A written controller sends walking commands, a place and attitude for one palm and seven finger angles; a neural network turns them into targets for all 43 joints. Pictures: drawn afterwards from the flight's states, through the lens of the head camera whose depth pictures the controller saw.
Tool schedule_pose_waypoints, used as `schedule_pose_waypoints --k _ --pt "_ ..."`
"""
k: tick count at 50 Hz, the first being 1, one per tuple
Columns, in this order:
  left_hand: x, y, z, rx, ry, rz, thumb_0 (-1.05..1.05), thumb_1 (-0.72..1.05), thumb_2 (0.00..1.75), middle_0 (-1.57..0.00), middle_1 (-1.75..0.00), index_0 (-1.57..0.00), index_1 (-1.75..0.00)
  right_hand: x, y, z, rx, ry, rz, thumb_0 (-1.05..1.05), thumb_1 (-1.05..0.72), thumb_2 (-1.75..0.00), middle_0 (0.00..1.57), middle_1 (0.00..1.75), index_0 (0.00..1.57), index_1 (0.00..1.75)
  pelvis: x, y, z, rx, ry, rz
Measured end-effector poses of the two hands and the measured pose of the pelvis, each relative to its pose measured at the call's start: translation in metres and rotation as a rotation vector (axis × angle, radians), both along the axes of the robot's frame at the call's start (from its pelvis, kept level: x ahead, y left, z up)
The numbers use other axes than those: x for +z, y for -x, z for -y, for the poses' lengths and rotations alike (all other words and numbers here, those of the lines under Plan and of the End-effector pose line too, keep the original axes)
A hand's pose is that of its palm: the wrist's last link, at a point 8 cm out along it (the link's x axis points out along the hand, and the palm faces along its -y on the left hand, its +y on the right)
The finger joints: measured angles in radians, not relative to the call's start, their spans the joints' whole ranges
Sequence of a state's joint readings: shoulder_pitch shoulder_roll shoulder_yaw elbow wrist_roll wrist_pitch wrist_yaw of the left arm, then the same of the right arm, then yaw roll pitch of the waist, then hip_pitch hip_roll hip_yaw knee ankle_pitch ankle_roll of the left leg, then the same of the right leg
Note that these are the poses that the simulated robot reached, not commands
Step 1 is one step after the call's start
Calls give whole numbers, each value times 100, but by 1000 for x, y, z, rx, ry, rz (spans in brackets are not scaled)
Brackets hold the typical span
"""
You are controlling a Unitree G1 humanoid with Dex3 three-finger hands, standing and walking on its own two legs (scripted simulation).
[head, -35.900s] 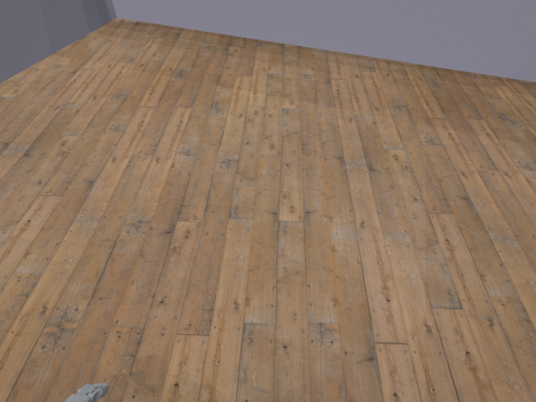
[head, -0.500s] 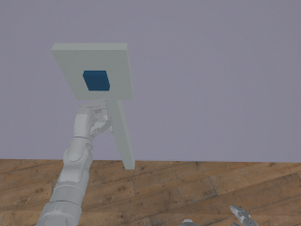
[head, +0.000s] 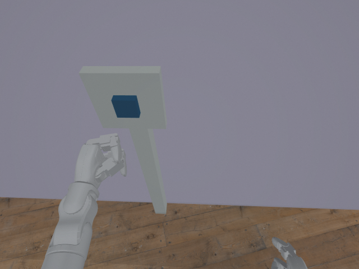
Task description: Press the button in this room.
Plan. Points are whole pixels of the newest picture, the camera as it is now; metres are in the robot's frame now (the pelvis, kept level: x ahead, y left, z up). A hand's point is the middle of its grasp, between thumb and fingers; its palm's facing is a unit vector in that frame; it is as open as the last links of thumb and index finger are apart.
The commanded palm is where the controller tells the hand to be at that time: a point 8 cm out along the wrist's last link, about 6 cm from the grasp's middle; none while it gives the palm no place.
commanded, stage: draw the hand back to the body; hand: left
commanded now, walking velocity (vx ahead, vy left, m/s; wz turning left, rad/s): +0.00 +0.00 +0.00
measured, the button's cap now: (126, 106) +0.49 +0.17 +0.10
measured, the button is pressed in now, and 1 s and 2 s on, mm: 0 0 0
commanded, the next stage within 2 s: step back with the hand held close in 1.20 s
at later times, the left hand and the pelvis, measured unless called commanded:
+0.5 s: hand (67, 183) +0.24 +0.21 +0.14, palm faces +0.26 -0.93 -0.26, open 3.1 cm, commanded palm +0.19 +0.25 +0.16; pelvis +0.00 +0.01 +0.02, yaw +0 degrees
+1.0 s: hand (2, 194) +0.19 +0.26 +0.20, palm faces +0.46 -0.80 -0.39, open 3.1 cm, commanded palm +0.14 +0.29 +0.21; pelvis +0.01 +0.01 +0.03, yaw +0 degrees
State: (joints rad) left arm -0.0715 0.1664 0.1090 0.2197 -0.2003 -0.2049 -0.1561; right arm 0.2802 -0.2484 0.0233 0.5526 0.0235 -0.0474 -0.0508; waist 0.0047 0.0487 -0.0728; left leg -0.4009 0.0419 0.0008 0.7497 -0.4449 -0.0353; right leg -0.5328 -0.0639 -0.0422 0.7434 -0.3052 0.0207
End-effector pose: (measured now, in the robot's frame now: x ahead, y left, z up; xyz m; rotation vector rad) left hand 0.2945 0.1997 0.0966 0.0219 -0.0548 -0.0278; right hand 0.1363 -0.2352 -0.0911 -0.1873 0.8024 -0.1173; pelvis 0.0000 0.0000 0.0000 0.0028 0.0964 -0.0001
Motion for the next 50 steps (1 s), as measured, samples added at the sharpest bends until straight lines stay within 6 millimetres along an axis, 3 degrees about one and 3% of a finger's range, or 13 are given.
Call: schedule_pose_waypoints --k 12,19,34,50 --pt "27 47 -29 31 -4 7 2 90 90 -130 -149 -130 -150 29 -30 -12 49 8 175 1 -91 -90 20 30 20 30 7 5 -2 8 6 66" --pt "45 73 -46 216 -192 10 2 90 90 -130 -149 -130 -150 45 -41 -21 64 39 207 1 -91 -90 20 30 20 30 17 4 -4 7 8 118" --pt "82 115 -72 369 -319 79 2 89 89 -130 -149 -130 -150 44 -45 -39 98 14 173 1 -91 -90 20 30 20 30 27 -10 -13 0 12 173" --pt "117 150 -95 481 -431 170 2 89 89 -130 -149 -131 -150 48 -55 -39 99 10 215 1 -91 -90 20 30 20 30 27 -13 -14 -6 17 188"
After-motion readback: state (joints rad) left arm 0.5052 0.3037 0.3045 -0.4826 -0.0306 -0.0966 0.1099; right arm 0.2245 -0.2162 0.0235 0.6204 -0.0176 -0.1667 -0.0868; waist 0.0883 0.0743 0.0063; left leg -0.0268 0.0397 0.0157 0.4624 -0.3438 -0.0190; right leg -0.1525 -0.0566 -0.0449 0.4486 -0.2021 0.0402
